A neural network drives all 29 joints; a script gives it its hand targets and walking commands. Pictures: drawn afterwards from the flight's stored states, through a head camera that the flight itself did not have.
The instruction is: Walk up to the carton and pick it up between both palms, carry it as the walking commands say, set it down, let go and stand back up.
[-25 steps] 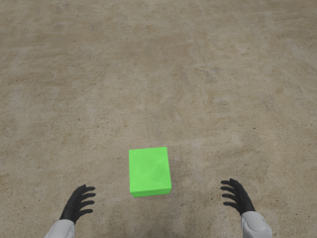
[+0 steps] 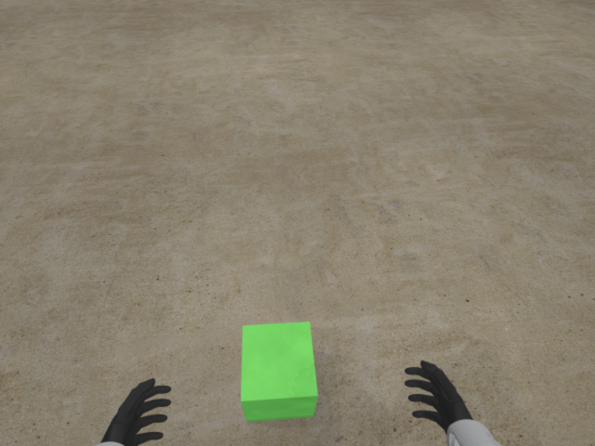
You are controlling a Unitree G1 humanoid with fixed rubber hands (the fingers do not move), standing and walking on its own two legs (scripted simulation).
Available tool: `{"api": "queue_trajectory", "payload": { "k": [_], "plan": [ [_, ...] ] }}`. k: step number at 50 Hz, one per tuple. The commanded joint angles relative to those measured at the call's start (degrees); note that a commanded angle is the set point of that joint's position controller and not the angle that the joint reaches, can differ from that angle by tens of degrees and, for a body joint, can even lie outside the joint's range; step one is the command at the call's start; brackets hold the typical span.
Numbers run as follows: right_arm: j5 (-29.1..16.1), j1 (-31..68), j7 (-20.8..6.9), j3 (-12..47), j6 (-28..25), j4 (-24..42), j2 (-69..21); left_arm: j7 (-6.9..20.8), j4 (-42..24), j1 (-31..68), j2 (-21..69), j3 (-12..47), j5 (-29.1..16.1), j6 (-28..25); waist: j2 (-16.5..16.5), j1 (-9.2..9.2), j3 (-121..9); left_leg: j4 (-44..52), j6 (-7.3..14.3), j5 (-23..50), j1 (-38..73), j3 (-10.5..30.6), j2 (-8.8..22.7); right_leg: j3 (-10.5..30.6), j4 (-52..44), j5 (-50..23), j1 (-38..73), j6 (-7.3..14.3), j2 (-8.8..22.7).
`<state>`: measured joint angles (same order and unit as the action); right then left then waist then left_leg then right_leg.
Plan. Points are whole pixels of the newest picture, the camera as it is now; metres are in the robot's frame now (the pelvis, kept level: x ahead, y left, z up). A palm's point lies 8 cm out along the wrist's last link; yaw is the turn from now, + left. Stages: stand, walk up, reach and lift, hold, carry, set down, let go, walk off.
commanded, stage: let go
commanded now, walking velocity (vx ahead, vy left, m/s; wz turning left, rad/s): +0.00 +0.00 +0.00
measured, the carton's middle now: (278, 371) +0.46 +0.03 -0.67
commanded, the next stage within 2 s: stand in 0.06 s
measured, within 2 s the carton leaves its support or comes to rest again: neither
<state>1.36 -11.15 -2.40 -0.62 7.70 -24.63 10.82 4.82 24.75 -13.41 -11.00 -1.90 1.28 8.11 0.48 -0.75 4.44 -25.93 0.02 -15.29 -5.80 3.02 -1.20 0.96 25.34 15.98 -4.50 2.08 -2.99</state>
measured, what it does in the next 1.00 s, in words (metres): stands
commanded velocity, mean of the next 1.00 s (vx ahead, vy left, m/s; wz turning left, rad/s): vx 0.00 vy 0.00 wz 0.00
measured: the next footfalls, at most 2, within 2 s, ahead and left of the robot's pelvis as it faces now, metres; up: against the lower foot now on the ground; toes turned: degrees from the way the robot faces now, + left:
none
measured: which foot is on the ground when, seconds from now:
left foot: down 0.00-1.00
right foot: down 0.00-1.00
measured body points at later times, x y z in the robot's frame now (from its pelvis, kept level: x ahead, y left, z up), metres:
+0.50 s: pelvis +0.01 +0.03 +0.00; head -0.03 +0.04 +0.45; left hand +0.11 +0.32 -0.11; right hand +0.12 -0.27 -0.09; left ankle -0.01 +0.12 -0.74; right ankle -0.02 -0.09 -0.74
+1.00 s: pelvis -0.01 +0.02 +0.00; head -0.05 +0.02 +0.45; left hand +0.11 +0.31 -0.11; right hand +0.09 -0.28 -0.10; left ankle -0.01 +0.12 -0.74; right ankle -0.02 -0.09 -0.74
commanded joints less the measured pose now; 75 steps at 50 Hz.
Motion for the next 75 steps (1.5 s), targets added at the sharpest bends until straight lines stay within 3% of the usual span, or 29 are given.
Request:
{"api": "queue_trajectory", "payload": {
  "k": [1,3,4,7,8,12,13,16,19,24,27,34,35,42,43,45,46,48,50,53,54,56,59,60,62,66,72,74,75],
  "plan": [
    [-0.09,-0.09,-0.03,-2.91,0.04,6.27,6.50,-0.82,-6.62,2.11,-7.06,-3.08,0.90,3.09,-6.01,0.00,-1.99,1.02,0.80,6.82,2.04,-3.21,-2.04,1.07,-4.93,-10.53,-1.12,-3.18,2.76],
    [-0.62,0.57,-0.53,-1.87,0.24,5.35,4.81,-2.05,-12.29,5.84,-4.76,-1.65,0.29,3.31,-0.64,1.99,-3.48,2.84,0.41,6.38,0.99,-2.35,-1.21,-0.12,-3.33,-7.36,0.53,-2.72,1.61],
    [0.09,3.25,2.09,-3.84,-2.91,-3.22,12.81,-4.32,-0.38,5.39,-11.12,-3.93,-0.43,-1.38,-2.91,2.44,-9.37,0.70,-2.10,2.64,-7.51,1.44,2.24,2.38,-1.26,-0.87,-3.40,-3.42,3.93],
    [1.39,0.91,2.81,-4.94,-6.13,-6.79,13.69,-5.56,3.46,5.57,-14.41,-4.50,0.96,-4.57,0.01,0.20,-6.23,2.24,-0.02,-12.32,-8.12,4.58,3.51,4.83,-1.74,13.33,-8.93,-2.43,4.44],
    [2.27,0.83,2.83,-4.93,-6.73,-7.17,14.37,-5.67,4.15,3.20,-14.30,-4.35,0.98,-5.17,-0.43,1.49,-4.82,2.37,0.52,-14.85,-9.62,5.48,3.39,6.30,-1.94,15.33,-9.44,-1.20,5.00],
    [2.39,2.72,3.18,-5.46,-9.01,-9.12,14.36,-5.03,6.68,3.46,-12.52,-4.42,1.98,-7.33,2.23,1.39,-3.03,7.20,1.84,-15.14,-12.30,9.89,6.16,5.25,1.32,8.21,-11.18,-0.87,3.26],
    [2.43,1.54,3.17,-5.72,-8.80,-9.35,14.95,-4.87,7.25,1.52,-11.53,-4.23,1.98,-7.64,6.68,1.71,-2.22,7.64,2.24,-15.81,-15.49,9.54,5.76,5.20,1.58,6.16,-7.74,-0.71,3.45],
    [1.87,1.99,3.66,-5.83,-9.18,-11.57,15.44,-4.95,10.41,0.77,-13.32,-4.17,1.16,-8.64,1.26,2.84,-1.73,6.80,2.09,-3.68,-12.70,9.36,6.44,5.42,1.74,-1.50,-8.03,-0.66,4.63],
    [1.44,-0.51,3.80,-6.10,-9.77,-12.56,16.32,-5.25,11.87,1.24,-14.83,-3.97,1.38,-8.64,2.56,1.13,-1.20,4.29,1.88,7.08,-7.59,8.21,6.59,6.08,-0.55,-4.44,-9.98,-0.87,5.45],
    [0.23,-2.05,3.89,-5.82,-9.59,-15.71,17.14,-6.17,14.31,2.06,-16.24,-3.74,1.38,-9.34,-1.07,-0.39,-5.63,0.98,1.48,18.75,-1.12,5.83,5.40,7.00,-0.68,-11.81,-9.24,-0.73,6.17],
    [0.45,-0.92,4.36,-5.73,-9.48,-16.72,18.47,-6.34,14.93,1.50,-15.90,-3.56,1.21,-9.24,-0.60,0.39,-9.21,-0.36,1.67,23.46,1.37,6.08,6.13,5.45,-0.11,-16.08,-7.17,-0.86,6.09],
    [0.70,1.34,3.63,-5.47,-9.29,-20.02,18.13,-6.42,17.52,1.85,-16.47,-3.29,1.13,-9.58,0.97,0.96,-9.77,2.75,0.73,17.44,0.28,5.69,5.55,7.30,-2.23,-14.99,-3.92,-1.53,7.11],
    [0.85,0.90,3.55,-4.89,-9.40,-19.49,17.91,-6.53,18.18,3.27,-17.66,-3.48,0.95,-9.37,-1.74,0.50,-8.11,2.42,1.42,17.11,-1.16,5.68,5.64,7.74,-2.49,-14.61,-3.98,-1.10,7.37],
    [0.64,2.32,3.67,-4.43,-9.48,-23.15,18.29,-6.32,21.43,4.41,-17.14,-2.67,0.90,-9.66,0.57,0.08,-4.67,5.21,1.49,9.79,-2.50,7.09,5.65,8.07,-5.67,-7.00,-5.94,-0.62,7.49],
    [0.05,2.50,3.86,-3.73,-9.42,-23.71,17.65,-6.18,21.42,4.75,-17.82,-3.03,1.07,-9.86,-3.17,-0.12,-4.11,5.49,1.49,9.92,-2.48,7.36,6.51,7.92,-5.83,-8.37,-5.56,-0.41,7.58],
    [0.99,3.61,3.96,-4.02,-9.53,-24.36,18.91,-6.23,21.99,4.07,-17.63,-3.01,1.05,-10.16,-0.57,0.75,-4.61,4.66,1.54,11.09,-2.73,6.76,6.45,8.58,-5.84,-10.67,-4.72,-0.25,8.01],
    [0.76,4.26,4.00,-4.14,-9.69,-24.26,17.93,-6.06,22.88,5.29,-17.86,-2.95,0.79,-9.64,-3.20,0.25,-4.82,5.36,1.51,10.98,-2.82,7.21,6.09,8.08,-5.49,-9.70,-4.98,-0.29,7.54],
    [0.29,4.39,3.64,-3.72,-9.60,-25.15,18.43,-6.01,23.44,4.99,-17.22,-2.27,0.43,-10.17,0.82,1.24,-2.86,5.63,1.72,9.55,-3.11,6.76,6.25,9.32,-6.38,-9.03,-5.09,-0.19,8.31],
    [0.58,4.25,3.47,-4.07,-9.51,-25.78,18.91,-6.01,24.25,5.85,-17.61,-2.22,0.16,-9.97,-2.86,0.09,-1.85,6.88,1.65,6.06,-3.78,7.35,6.48,8.90,-7.72,-4.36,-7.00,-0.51,8.69],
    [0.02,2.80,3.33,-3.39,-9.47,-26.96,18.00,-6.01,24.85,7.23,-18.88,-2.63,-0.04,-9.96,-1.95,0.23,-2.11,7.07,1.37,3.49,-4.88,7.49,5.94,9.91,-8.77,-0.70,-5.93,-0.23,8.61],
    [0.81,5.28,3.43,-3.95,-9.64,-27.13,19.32,-5.95,25.19,7.78,-17.30,-2.19,-0.08,-9.90,1.30,0.81,-4.53,5.81,1.24,3.13,-2.09,6.30,5.54,10.38,-10.56,-0.39,-6.81,-0.13,8.45],
    [0.27,3.04,3.26,-3.25,-9.33,-28.67,18.15,-5.93,26.00,7.16,-19.28,-2.63,0.59,-10.43,-0.19,-0.25,0.08,8.00,1.24,2.13,-4.07,7.07,5.76,10.29,-10.50,2.54,-7.45,-0.28,8.26],
    [-0.13,4.31,3.28,-3.45,-9.35,-28.54,19.16,-5.88,26.95,6.51,-18.88,-2.26,0.37,-10.36,1.89,0.21,-3.01,8.09,1.48,2.42,-3.29,7.79,6.36,9.65,-10.37,-1.19,-5.73,-0.17,7.63],
    [0.10,4.27,3.30,-3.27,-9.53,-28.63,18.67,-5.96,26.95,7.66,-18.58,-2.63,0.56,-10.30,-1.21,0.41,0.27,8.57,1.84,0.40,-5.59,8.60,6.64,8.40,-10.42,-0.73,-6.76,-0.67,7.36],
    [0.13,4.24,3.68,-3.35,-9.49,-29.41,19.78,-5.76,28.05,7.09,-18.13,-2.23,0.20,-10.01,-1.18,0.21,-4.06,7.67,1.80,3.32,-3.71,7.42,6.16,10.47,-10.80,1.13,-4.69,0.40,8.85],
    [0.38,4.27,3.48,-3.43,-9.52,-30.30,19.38,-5.66,28.94,6.93,-18.43,-2.06,0.33,-9.94,0.64,0.95,-0.94,8.46,1.50,0.37,-5.58,8.27,6.52,8.06,-9.78,-0.91,-5.04,0.21,7.56],
    [0.01,4.69,3.61,-2.66,-9.82,-31.47,19.73,-5.65,30.55,6.70,-18.44,-1.46,-0.14,-10.17,0.62,1.62,-4.60,8.38,1.36,7.85,-2.92,8.45,7.58,8.21,-9.46,-5.30,-1.97,0.13,8.62],
    [-0.37,4.73,3.51,-2.37,-9.70,-31.97,20.12,-5.54,31.41,7.27,-19.56,-1.49,-0.32,-10.40,0.25,1.42,-3.96,8.20,1.13,7.58,-1.63,7.26,6.36,9.39,-9.49,-7.04,-3.06,0.04,8.45],
    [-0.24,4.50,3.49,-2.45,-9.59,-32.14,20.49,-5.49,31.49,8.39,-19.81,-1.41,-0.20,-10.32,-3.02,1.07,-5.38,7.66,1.04,9.83,-1.59,6.94,6.30,8.25,-9.63,-9.15,-2.25,-0.73,8.84]
  ]
}}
